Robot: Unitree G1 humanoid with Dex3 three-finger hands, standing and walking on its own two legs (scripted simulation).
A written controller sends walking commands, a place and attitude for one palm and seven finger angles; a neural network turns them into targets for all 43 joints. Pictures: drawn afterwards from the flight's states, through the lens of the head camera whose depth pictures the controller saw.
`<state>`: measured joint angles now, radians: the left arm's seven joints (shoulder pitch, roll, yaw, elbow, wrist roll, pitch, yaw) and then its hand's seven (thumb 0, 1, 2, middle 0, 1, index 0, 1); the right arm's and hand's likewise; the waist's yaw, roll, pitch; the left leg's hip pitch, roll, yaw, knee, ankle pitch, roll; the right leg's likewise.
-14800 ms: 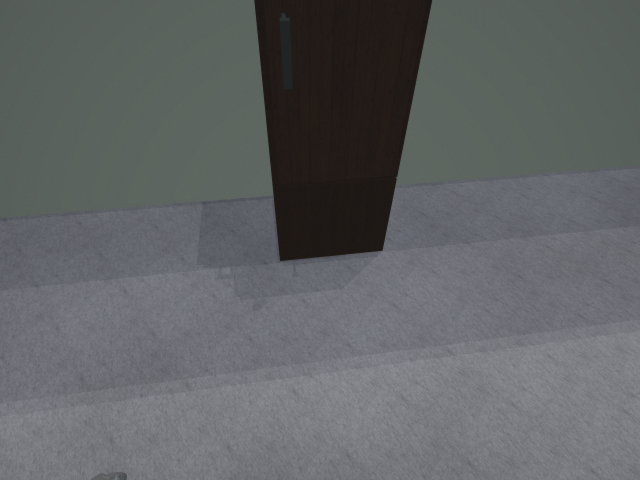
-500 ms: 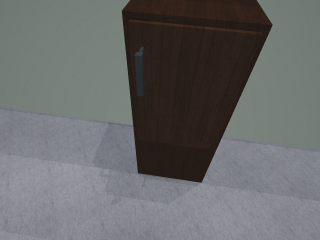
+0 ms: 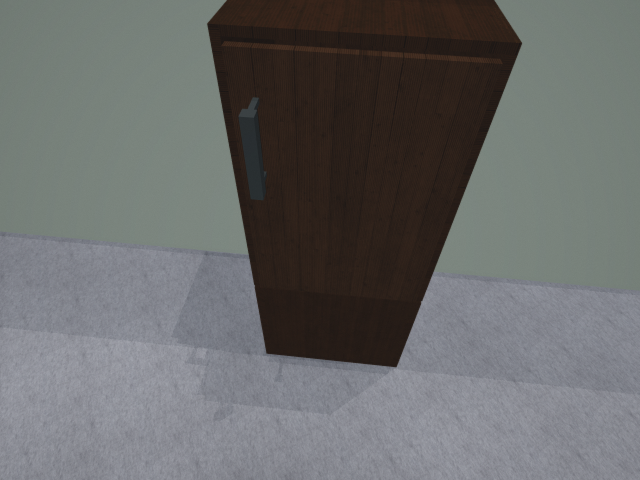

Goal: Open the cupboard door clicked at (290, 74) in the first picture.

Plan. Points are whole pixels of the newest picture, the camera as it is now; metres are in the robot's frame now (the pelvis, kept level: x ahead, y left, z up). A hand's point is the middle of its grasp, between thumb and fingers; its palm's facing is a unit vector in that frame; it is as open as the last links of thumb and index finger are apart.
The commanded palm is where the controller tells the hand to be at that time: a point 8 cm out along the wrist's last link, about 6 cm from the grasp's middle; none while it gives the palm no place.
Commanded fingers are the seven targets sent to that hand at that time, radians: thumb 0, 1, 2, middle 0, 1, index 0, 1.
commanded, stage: come to a stop and stand still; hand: left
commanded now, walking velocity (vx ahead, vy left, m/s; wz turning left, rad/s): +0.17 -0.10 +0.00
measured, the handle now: (256, 150) +0.59 +0.15 +0.10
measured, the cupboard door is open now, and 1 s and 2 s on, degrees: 0 0 0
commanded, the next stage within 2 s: look again from close up in 0.98 s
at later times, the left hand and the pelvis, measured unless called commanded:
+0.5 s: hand out of the picture +0.05 +0.16 -0.17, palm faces +0.03 -0.98 -0.21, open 7.4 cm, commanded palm none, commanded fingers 0.00 0.90 0.90 -0.20 -0.30 -0.20 -0.30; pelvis +0.04 -0.01 +0.00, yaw -2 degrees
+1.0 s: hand out of the picture +0.02 +0.14 -0.17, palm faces +0.02 -0.99 -0.16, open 7.4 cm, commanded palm none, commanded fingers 0.00 0.90 0.90 -0.20 -0.30 -0.20 -0.30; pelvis +0.02 -0.03 +0.01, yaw -1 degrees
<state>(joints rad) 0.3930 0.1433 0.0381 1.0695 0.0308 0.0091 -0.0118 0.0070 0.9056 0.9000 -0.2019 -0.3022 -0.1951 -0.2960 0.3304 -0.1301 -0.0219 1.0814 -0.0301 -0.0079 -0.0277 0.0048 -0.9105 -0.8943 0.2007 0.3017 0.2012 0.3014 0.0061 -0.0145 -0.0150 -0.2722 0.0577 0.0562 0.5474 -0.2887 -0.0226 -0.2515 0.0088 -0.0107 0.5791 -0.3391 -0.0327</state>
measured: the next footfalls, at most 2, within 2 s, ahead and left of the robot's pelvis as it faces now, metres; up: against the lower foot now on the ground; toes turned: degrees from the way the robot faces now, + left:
left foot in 0.26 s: +0.09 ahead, +0.10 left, +0.00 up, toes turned +1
